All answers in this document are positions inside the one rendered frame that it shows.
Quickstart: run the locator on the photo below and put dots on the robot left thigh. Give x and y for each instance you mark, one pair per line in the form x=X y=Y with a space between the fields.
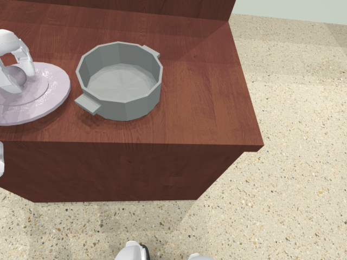
x=133 y=252

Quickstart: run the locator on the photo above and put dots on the robot left hand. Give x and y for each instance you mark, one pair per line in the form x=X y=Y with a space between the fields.
x=10 y=43

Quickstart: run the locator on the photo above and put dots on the knob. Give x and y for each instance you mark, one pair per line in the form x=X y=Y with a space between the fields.
x=18 y=74

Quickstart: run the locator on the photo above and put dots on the table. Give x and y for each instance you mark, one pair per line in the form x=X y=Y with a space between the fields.
x=203 y=122

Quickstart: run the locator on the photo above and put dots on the robot left shin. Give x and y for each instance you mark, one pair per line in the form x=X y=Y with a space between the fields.
x=130 y=243

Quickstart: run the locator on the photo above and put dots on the lid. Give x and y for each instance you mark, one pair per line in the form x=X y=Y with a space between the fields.
x=41 y=94

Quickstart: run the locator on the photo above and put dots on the pot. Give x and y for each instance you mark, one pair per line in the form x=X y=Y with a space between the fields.
x=120 y=81

